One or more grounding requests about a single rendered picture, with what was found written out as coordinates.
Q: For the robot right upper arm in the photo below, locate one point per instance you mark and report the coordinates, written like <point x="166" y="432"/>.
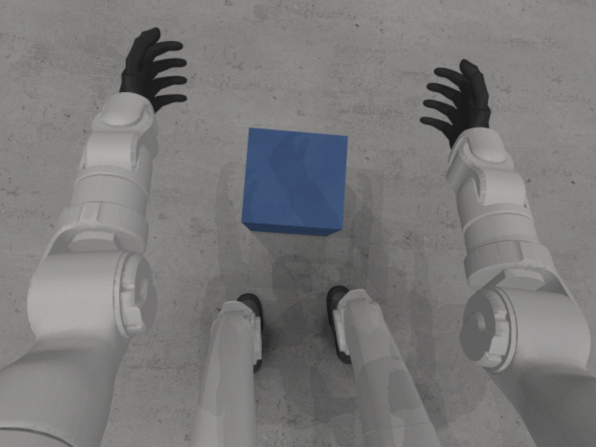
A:
<point x="535" y="345"/>

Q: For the right robot shin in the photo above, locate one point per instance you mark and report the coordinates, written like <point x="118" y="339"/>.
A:
<point x="357" y="294"/>

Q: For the robot left hand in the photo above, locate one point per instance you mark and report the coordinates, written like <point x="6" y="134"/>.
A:
<point x="141" y="69"/>

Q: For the left robot forearm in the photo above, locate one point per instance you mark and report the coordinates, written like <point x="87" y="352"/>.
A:
<point x="112" y="184"/>

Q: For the right robot forearm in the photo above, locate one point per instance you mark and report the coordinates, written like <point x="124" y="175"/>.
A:
<point x="498" y="226"/>

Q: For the left robot shin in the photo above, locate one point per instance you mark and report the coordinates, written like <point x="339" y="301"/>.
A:
<point x="231" y="306"/>

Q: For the robot left upper arm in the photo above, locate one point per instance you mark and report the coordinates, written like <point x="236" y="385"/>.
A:
<point x="85" y="308"/>

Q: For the carton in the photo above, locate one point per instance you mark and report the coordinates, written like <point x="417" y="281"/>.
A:
<point x="294" y="182"/>

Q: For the robot right hand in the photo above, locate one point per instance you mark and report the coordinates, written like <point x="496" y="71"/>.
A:
<point x="471" y="103"/>

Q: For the robot shin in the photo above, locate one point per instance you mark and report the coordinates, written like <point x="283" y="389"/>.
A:
<point x="231" y="306"/>
<point x="357" y="294"/>

